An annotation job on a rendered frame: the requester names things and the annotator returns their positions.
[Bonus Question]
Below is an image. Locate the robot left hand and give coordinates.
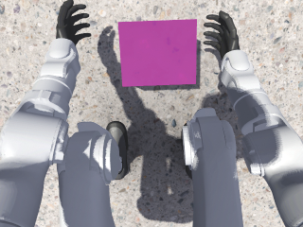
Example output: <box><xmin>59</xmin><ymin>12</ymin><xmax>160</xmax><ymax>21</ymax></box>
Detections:
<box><xmin>56</xmin><ymin>0</ymin><xmax>92</xmax><ymax>46</ymax></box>

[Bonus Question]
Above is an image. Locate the right robot upper arm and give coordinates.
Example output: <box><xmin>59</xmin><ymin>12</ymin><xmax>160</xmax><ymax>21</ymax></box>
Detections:
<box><xmin>241</xmin><ymin>125</ymin><xmax>303</xmax><ymax>227</ymax></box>

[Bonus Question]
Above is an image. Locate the right robot foot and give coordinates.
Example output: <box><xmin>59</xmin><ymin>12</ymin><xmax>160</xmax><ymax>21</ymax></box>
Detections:
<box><xmin>181</xmin><ymin>123</ymin><xmax>192</xmax><ymax>179</ymax></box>

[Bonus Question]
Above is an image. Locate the robot right hand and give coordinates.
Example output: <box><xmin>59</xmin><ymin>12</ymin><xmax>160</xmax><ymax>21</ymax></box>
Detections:
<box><xmin>203</xmin><ymin>10</ymin><xmax>241</xmax><ymax>59</ymax></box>

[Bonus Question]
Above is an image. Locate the carton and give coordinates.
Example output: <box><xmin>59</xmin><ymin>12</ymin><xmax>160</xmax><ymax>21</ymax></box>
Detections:
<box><xmin>117</xmin><ymin>19</ymin><xmax>197</xmax><ymax>87</ymax></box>

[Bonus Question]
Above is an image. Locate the robot right forearm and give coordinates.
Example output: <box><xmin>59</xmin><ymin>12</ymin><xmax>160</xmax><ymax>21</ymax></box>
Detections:
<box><xmin>221</xmin><ymin>49</ymin><xmax>303</xmax><ymax>149</ymax></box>

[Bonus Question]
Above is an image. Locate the left robot upper arm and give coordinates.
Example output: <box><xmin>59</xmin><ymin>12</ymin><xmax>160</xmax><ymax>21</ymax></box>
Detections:
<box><xmin>0</xmin><ymin>111</ymin><xmax>69</xmax><ymax>227</ymax></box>

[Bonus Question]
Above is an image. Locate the robot left thigh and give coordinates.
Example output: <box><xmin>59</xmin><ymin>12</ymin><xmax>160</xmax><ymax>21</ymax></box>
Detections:
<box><xmin>58</xmin><ymin>131</ymin><xmax>117</xmax><ymax>227</ymax></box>

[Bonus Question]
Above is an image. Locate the robot left forearm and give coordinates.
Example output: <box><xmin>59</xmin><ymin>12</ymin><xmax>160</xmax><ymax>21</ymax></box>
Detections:
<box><xmin>0</xmin><ymin>38</ymin><xmax>81</xmax><ymax>158</ymax></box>

